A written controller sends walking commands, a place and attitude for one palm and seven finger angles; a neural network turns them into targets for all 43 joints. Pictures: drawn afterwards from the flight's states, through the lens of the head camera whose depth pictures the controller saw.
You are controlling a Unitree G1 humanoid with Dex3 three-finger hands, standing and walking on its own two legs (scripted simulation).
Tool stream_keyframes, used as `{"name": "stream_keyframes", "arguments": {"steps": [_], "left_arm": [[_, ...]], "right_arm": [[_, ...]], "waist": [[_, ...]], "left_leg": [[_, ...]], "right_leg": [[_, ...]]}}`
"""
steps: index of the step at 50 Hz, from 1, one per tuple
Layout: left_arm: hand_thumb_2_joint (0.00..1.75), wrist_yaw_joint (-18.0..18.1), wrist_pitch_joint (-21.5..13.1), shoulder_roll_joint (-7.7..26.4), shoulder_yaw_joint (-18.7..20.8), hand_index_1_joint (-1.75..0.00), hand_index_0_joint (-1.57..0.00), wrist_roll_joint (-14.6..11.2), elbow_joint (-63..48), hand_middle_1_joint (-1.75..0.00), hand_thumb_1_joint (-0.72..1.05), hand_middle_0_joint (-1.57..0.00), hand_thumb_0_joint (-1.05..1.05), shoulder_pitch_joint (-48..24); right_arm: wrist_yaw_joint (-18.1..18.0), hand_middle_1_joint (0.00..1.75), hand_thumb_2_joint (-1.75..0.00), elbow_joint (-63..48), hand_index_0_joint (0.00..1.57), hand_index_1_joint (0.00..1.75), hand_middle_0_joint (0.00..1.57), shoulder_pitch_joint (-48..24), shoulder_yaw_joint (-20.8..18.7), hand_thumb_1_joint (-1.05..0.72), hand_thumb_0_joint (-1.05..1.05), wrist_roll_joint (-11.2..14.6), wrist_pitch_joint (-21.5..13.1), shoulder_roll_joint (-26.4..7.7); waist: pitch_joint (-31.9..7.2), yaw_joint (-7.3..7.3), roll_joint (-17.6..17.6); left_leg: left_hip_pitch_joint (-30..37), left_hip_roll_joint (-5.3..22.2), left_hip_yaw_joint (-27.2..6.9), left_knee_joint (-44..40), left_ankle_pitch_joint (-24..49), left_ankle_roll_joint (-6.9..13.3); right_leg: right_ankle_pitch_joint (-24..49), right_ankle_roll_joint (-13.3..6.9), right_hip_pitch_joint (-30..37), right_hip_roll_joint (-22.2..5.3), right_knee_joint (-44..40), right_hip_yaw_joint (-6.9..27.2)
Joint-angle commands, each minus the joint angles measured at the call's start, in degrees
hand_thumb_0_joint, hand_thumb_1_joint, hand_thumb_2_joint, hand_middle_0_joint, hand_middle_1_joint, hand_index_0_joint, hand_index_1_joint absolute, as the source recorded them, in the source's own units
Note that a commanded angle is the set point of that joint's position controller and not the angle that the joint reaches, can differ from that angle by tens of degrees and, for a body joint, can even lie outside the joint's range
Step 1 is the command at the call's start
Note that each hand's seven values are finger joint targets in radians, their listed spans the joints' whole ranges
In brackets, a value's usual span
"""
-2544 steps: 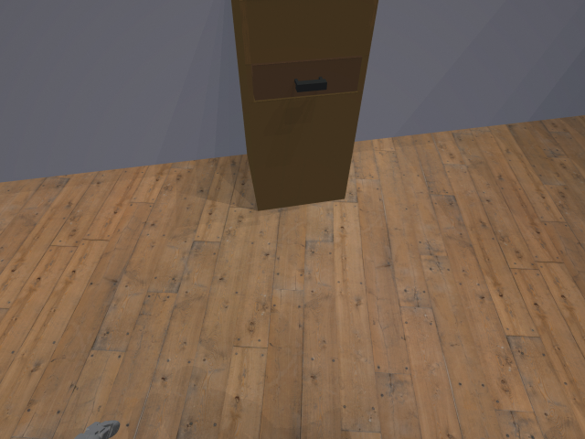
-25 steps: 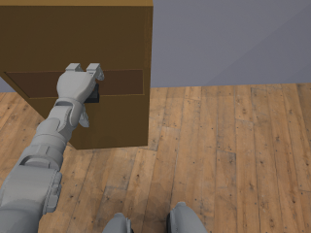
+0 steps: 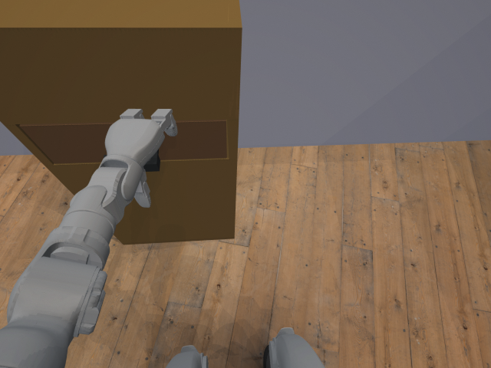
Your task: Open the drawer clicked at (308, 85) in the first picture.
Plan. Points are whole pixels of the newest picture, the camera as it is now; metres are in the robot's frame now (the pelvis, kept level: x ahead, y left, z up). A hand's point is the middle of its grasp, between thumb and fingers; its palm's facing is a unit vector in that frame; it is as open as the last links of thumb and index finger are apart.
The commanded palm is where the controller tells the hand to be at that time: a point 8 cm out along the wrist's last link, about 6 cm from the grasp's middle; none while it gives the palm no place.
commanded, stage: move the hooked fingers above the handle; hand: left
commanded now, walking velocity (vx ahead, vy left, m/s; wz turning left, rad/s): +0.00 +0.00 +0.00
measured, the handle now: (133, 154) +0.54 +0.20 -0.06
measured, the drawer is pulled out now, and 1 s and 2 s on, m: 0.00 0.00 0.00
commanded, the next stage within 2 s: lower the fingers behind the handle in 0.38 s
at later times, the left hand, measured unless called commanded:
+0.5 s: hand (154, 156) +0.48 +0.13 +0.01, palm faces -0.14 -0.11 -0.98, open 13.8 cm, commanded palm +0.46 +0.18 +0.04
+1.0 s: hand (138, 161) +0.49 +0.17 -0.02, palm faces -0.14 -0.06 -0.99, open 13.8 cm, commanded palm +0.47 +0.19 +0.01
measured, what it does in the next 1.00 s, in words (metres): stands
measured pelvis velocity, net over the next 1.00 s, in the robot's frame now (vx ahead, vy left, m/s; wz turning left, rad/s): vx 0.00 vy -0.01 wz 0.00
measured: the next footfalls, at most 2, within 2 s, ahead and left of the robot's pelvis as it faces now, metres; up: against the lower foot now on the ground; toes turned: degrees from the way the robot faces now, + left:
none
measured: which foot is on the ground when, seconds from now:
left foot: down 0.00-1.00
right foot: down 0.00-1.00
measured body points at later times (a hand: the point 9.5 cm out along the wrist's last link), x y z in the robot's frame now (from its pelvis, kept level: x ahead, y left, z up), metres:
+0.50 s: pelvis +0.00 -0.01 +0.01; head +0.10 +0.00 +0.44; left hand +0.48 +0.14 +0.07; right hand +0.03 -0.29 -0.12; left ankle -0.01 +0.11 -0.68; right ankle +0.03 -0.13 -0.68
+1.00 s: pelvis +0.00 -0.01 -0.01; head +0.12 -0.01 +0.42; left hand +0.49 +0.17 +0.04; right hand +0.00 -0.28 -0.14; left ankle -0.01 +0.11 -0.68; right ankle +0.03 -0.13 -0.68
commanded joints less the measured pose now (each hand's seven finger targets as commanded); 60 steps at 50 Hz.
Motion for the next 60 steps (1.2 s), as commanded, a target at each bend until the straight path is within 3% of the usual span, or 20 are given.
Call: {"name": "stream_keyframes", "arguments": {"steps": [1,6,9,11,14,16,18,20,24,26,29,33,37,39,41,45,48,51,55,60], "left_arm": [[0.30,13.4,3.0,26.5,15.9,-1.20,-0.30,2.7,-11.5,-1.20,-0.50,-0.30,0.00,-18.7],[0.30,21.6,15.4,25.2,12.8,-1.20,-0.30,3.7,-13.6,-1.20,-0.50,-0.30,0.00,-22.4],[0.30,16.8,20.2,27.2,12.1,-1.20,-0.30,0.3,-14.2,-1.20,-0.50,-0.30,0.00,-26.8],[0.30,10.6,20.0,20.1,6.3,-1.20,-0.30,-3.1,-15.4,-1.20,-0.50,-0.30,0.00,-28.8],[0.30,0.8,15.9,6.4,-5.2,-1.20,-0.30,-6.4,-12.7,-1.20,-0.50,-0.30,0.00,-24.9],[0.30,-3.0,11.6,-2.2,-12.5,-1.20,-0.30,-6.5,-11.8,-1.20,-0.50,-0.30,0.00,-25.8],[0.30,-4.1,7.8,0.1,-10.1,-1.20,-0.30,-5.1,-8.1,-1.20,-0.50,-0.30,0.00,-23.6],[0.30,-3.8,3.5,4.0,-5.8,-1.20,-0.30,-3.8,-7.7,-1.20,-0.50,-0.30,0.00,-22.8],[0.30,4.1,0.2,20.1,9.7,-1.20,-0.30,0.2,-8.2,-1.20,-0.50,-0.30,0.00,-19.1],[0.30,10.3,2.7,24.7,15.0,-1.20,-0.30,1.5,-7.8,-1.20,-0.50,-0.30,0.00,-13.3],[0.30,19.0,9.5,18.6,10.0,-1.20,-0.30,4.1,-8.8,-1.20,-0.50,-0.30,0.00,-15.5],[0.30,22.7,20.7,20.3,8.3,-1.20,-0.30,3.8,-8.3,-1.20,-0.50,-0.30,0.00,-25.3],[0.30,13.4,21.7,21.6,7.1,-1.20,-0.30,-2.5,-9.6,-1.20,-0.50,-0.30,0.00,-33.3],[0.30,7.6,17.8,14.7,1.0,-1.20,-0.30,-3.9,-11.3,-1.20,-0.50,-0.30,0.00,-34.7],[0.30,2.7,12.6,8.5,-3.9,-1.20,-0.30,-4.0,-11.4,-1.20,-0.50,-0.30,0.00,-31.9],[0.30,-0.7,5.6,6.9,-3.4,-1.20,-0.30,-1.9,-1.9,-1.20,-0.50,-0.30,0.00,-22.5],[0.30,1.0,2.2,11.7,2.2,-1.20,-0.30,0.1,0.2,-1.20,-0.50,-0.30,0.00,-18.3],[0.30,6.8,2.4,19.4,9.6,-1.20,-0.30,1.5,-1.3,-1.20,-0.50,-0.30,0.00,-16.1],[0.30,14.3,6.6,14.0,5.4,-1.20,-0.30,4.3,-3.9,-1.20,-0.50,-0.30,0.00,-21.9],[0.30,16.0,8.8,16.2,5.9,-1.20,-0.30,2.9,-12.5,-1.20,-0.50,-0.30,0.00,-32.7]], "right_arm": [[1.2,0.30,-0.90,-3.3,0.20,0.30,0.20,4.9,-2.2,-0.90,0.00,-1.9,0.4,-8.2],[1.7,0.30,-0.90,-4.6,0.20,0.30,0.20,3.0,-2.4,-0.90,0.00,-0.9,2.3,-8.4],[0.7,0.30,-0.90,-3.3,0.20,0.30,0.20,4.4,-3.1,-0.90,0.00,0.2,3.0,-9.5],[-0.2,0.30,-0.90,-2.8,0.20,0.30,0.20,6.3,-4.1,-0.90,0.00,0.8,2.6,-9.5],[-1.8,0.30,-0.90,-1.7,0.20,0.30,0.20,7.8,-4.3,-0.90,0.00,1.4,0.8,-8.8],[-2.3,0.30,-0.90,-0.9,0.20,0.30,0.20,8.0,-3.7,-0.90,0.00,1.3,-0.7,-8.1],[-2.3,0.30,-0.90,0.4,0.20,0.30,0.20,7.7,-3.5,-0.90,0.00,1.0,-1.1,-8.4],[-2.0,0.30,-0.90,0.4,0.20,0.30,0.20,8.1,-3.4,-0.90,0.00,0.5,-1.2,-8.1],[-0.3,0.30,-0.90,-1.7,0.20,0.30,0.20,6.5,-2.1,-0.90,0.00,-0.7,-0.5,-8.0],[0.8,0.30,-0.90,-3.3,0.20,0.30,0.20,4.1,-1.7,-0.90,0.00,-1.4,0.0,-7.9],[1.6,0.30,-0.90,-5.2,0.20,0.30,0.20,2.7,-2.3,-0.90,0.00,-1.4,-0.2,-7.5],[1.4,0.30,-0.90,-3.9,0.20,0.30,0.20,3.1,-2.6,-0.90,0.00,-0.5,1.3,-8.3],[-0.4,0.30,-0.90,-2.1,0.20,0.30,0.20,5.2,-3.2,-0.90,0.00,0.5,1.1,-9.2],[-1.6,0.30,-0.90,-1.3,0.20,0.30,0.20,7.2,-3.7,-0.90,0.00,0.5,-0.4,-8.8],[-2.3,0.30,-0.90,-0.5,0.20,0.30,0.20,9.0,-3.8,-0.90,0.00,0.3,-2.2,-8.3],[-2.0,0.30,-0.90,1.5,0.20,0.30,0.20,9.4,-3.0,-0.90,0.00,-0.1,-3.0,-8.2],[-0.8,0.30,-0.90,0.3,0.20,0.30,0.20,9.0,-2.5,-0.90,0.00,-0.5,-2.2,-8.3],[0.6,0.30,-0.90,-1.2,0.20,0.30,0.20,7.9,-2.1,-0.90,0.00,-1.3,-1.5,-8.6],[2.0,0.30,-0.90,-2.0,0.20,0.30,0.20,8.5,-3.5,-0.90,0.00,-1.3,-1.9,-8.6],[2.2,0.30,-0.90,-0.4,0.20,0.30,0.20,9.9,-5.0,-0.90,0.00,-1.7,-1.8,-9.3]], "waist": [[-24.4,5.62,5.9],[-34.2,4.37,1.9],[-40.7,2.31,1.4],[-42.8,-1.07,0.9],[-29.7,-4.51,-5.7],[-21.0,-6.04,-5.1],[-13.0,-5.02,-3.5],[-10.5,-3.69,-1.4],[-15.8,3.30,5.7],[-19.2,6.52,3.4],[-23.8,4.87,2.7],[-32.8,2.02,0.3],[-41.3,-2.20,-2.3],[-39.3,-4.92,-2.3],[-34.6,-5.65,-1.2],[-16.8,-4.01,-1.2],[-15.2,-1.00,1.8],[-18.6,2.14,2.0],[-23.3,-0.82,2.2],[-40.4,-2.79,6.7]], "left_leg": [[5.2,-3.1,-1.9,-2.1,23.7,0.2],[8.6,-3.3,0.0,-3.0,26.0,-0.1],[13.9,-3.1,-0.2,-5.9,24.0,0.5],[19.9,-2.6,-1.1,-6.9,25.6,0.9],[20.5,-2.1,-1.7,-9.5,19.4,1.7],[20.4,-2.0,-2.2,-10.3,15.8,1.9],[18.6,-1.7,-3.2,-10.1,13.5,1.3],[15.6,-2.1,-3.3,-8.8,13.0,1.1],[7.3,-2.9,-2.1,-5.5,16.7,0.7],[2.4,-3.4,-1.3,-3.9,19.1,0.7],[2.2,-3.4,0.5,-2.0,21.2,0.1],[6.2,-3.3,0.9,-3.8,20.1,0.2],[9.8,-3.2,0.0,-4.6,17.5,1.6],[13.3,-2.9,-0.9,-4.7,17.2,2.0],[15.9,-2.6,-1.6,-4.5,17.4,2.0],[8.0,-2.0,-2.7,-2.8,13.0,1.4],[3.3,-2.2,-2.3,-0.8,14.6,1.1],[-1.8,-2.5,-1.6,1.6,16.6,1.1],[-0.8,-2.1,-1.7,3.1,15.9,0.8],[9.8,-2.0,-3.5,4.3,21.0,0.4]], "right_leg": [[15.7,-3.1,12.6,3.3,1.5,0.6],[21.5,-2.0,21.4,3.2,0.0,0.9],[22.8,-0.7,28.2,3.0,-4.0,1.6],[24.4,-0.4,28.5,3.1,-6.5,1.6],[18.4,0.1,24.0,3.3,-11.2,1.0],[13.1,-0.2,17.8,3.2,-12.4,0.7],[8.8,-1.1,11.4,3.3,-11.4,-0.1],[7.9,-1.9,9.3,3.1,-9.7,0.0],[10.1,-3.3,10.5,3.0,-3.1,0.7],[13.5,-3.1,14.5,3.1,-0.3,1.1],[17.0,-2.6,14.6,3.0,0.8,1.1],[17.9,-1.5,21.1,2.8,-1.4,1.7],[19.8,0.2,28.3,2.5,-4.6,3.1],[19.3,0.2,24.9,2.6,-5.7,2.7],[17.5,-0.1,19.5,2.8,-6.2,2.0],[8.7,-1.6,6.8,3.2,-4.3,0.6],[8.8,-2.8,4.1,3.3,-0.7,0.3],[11.1,-3.0,5.5,3.4,3.0,0.7],[10.1,-2.4,3.6,3.4,3.5,0.4],[13.6,-1.7,6.8,3.4,4.3,0.3]]}}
